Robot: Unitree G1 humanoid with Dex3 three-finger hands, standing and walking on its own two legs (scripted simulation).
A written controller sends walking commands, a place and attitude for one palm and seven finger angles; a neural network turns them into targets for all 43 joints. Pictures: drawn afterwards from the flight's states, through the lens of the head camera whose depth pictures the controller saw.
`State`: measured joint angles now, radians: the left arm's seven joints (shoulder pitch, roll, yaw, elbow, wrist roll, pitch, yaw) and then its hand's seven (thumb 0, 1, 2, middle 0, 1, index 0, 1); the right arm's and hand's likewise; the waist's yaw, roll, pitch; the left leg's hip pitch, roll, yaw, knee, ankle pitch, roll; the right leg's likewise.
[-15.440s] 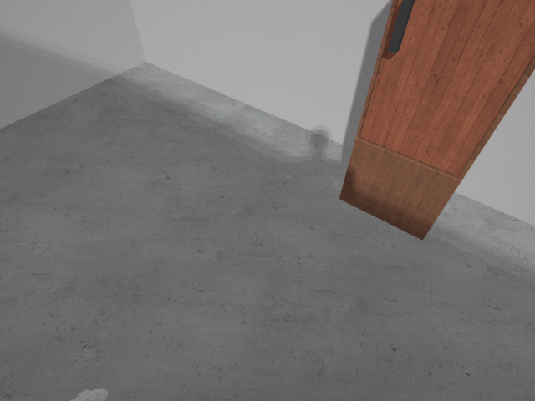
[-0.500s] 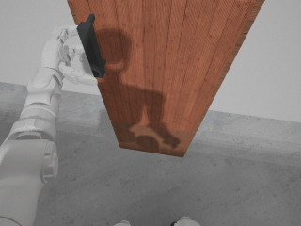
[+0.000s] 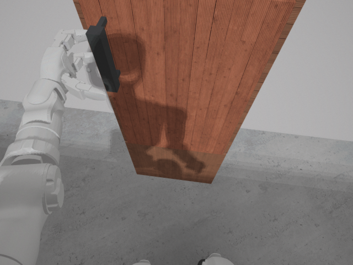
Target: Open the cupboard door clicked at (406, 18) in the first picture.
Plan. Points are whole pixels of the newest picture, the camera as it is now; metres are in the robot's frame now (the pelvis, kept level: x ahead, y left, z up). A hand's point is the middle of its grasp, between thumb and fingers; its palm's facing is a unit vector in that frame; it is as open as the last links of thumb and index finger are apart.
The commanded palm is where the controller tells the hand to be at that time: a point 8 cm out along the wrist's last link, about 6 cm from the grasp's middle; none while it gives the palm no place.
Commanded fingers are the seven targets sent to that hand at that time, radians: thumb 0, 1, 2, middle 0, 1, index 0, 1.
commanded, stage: move the hooked fingers beside the handle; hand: left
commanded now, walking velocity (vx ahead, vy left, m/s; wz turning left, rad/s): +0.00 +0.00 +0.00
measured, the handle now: (108, 56) +0.53 +0.16 +0.14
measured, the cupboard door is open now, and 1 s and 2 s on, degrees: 0 0 0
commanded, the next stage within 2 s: none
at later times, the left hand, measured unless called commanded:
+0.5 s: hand (86, 67) +0.50 +0.20 +0.14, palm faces -0.06 -1.00 -0.03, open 14.5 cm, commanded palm +0.49 +0.21 +0.14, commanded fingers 0.00 -0.50 0.30 -0.30 -1.20 -0.30 -1.20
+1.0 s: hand (83, 65) +0.50 +0.21 +0.14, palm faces -0.10 -0.99 -0.01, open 14.2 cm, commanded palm +0.49 +0.25 +0.14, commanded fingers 0.00 -0.50 0.30 -0.30 -1.20 -0.30 -1.20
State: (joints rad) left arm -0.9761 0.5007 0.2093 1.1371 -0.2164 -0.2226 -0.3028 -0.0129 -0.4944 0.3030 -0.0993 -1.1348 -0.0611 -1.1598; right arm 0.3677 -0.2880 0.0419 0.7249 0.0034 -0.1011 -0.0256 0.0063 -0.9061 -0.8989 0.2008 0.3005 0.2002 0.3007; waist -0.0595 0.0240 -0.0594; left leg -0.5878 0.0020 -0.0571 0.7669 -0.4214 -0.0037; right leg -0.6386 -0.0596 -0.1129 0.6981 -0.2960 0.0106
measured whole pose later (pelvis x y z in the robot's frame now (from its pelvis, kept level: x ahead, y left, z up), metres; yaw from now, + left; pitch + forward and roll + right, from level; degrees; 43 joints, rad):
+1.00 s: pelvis +0.01 +0.00 +0.00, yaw -3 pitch +16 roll -2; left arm -0.95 0.62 0.37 1.16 -0.17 -0.21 -0.45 -0.01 -0.49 0.30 -0.25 -1.21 -0.24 -1.22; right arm 0.38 -0.30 0.06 0.66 0.02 -0.02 -0.05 0.01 -0.91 -0.90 0.20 0.30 0.20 0.30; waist -0.11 0.02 -0.07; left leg -0.60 0.03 -0.02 0.75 -0.43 0.00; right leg -0.66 -0.03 -0.08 0.67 -0.28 0.01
